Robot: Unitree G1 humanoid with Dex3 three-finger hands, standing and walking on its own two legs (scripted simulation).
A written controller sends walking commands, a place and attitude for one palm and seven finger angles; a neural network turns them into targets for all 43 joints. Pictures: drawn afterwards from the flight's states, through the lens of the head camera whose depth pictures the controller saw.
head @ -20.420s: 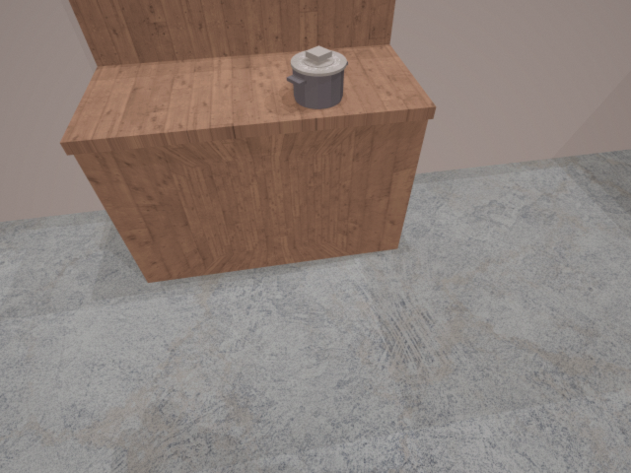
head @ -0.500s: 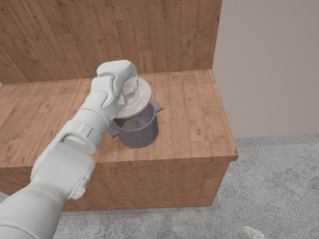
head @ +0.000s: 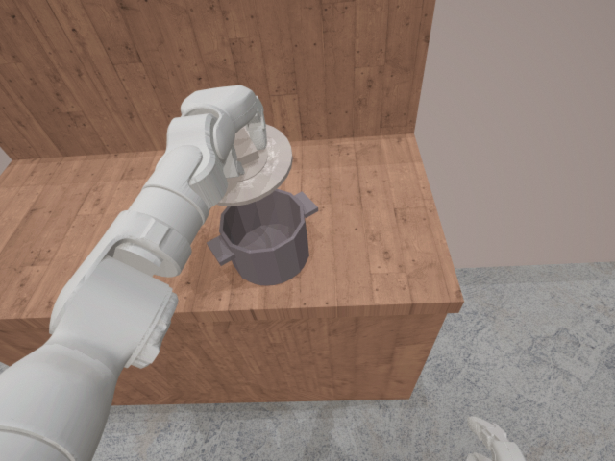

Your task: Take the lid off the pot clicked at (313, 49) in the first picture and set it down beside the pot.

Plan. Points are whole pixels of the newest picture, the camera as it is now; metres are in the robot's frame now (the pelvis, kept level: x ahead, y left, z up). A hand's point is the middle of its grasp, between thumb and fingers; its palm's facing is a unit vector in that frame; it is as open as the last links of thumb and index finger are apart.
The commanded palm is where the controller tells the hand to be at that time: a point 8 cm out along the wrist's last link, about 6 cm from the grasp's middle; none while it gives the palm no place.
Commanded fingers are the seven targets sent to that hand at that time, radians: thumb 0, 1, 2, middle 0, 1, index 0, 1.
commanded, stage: lift the lid straight up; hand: left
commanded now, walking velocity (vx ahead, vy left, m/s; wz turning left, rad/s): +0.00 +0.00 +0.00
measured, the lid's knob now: (234, 150) +0.50 +0.10 +0.15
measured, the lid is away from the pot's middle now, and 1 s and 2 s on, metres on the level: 0.02 0.07 0.18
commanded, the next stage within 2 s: move the lid sideways beside the pot in 0.36 s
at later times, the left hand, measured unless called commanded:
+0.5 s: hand (231, 138) +0.47 +0.09 +0.19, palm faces -0.23 -0.06 -0.97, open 7.8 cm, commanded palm +0.46 +0.10 +0.26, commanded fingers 0.00 0.46 1.10 -0.80 -1.00 -0.86 -1.02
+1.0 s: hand (184, 142) +0.47 +0.15 +0.19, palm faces -0.24 -0.05 -0.97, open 7.8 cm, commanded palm +0.45 +0.16 +0.26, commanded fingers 0.00 0.46 1.10 -0.80 -1.00 -0.86 -1.02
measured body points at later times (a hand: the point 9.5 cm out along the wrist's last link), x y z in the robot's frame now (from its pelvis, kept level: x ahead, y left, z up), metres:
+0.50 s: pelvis +0.00 +0.00 +0.00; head +0.03 -0.04 +0.45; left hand +0.48 +0.09 +0.24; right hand +0.12 -0.24 -0.14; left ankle -0.04 +0.10 -0.74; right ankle +0.02 -0.14 -0.74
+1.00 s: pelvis +0.00 +0.00 +0.00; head +0.03 -0.03 +0.45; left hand +0.47 +0.15 +0.25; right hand +0.13 -0.25 -0.13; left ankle -0.04 +0.10 -0.74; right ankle +0.02 -0.14 -0.74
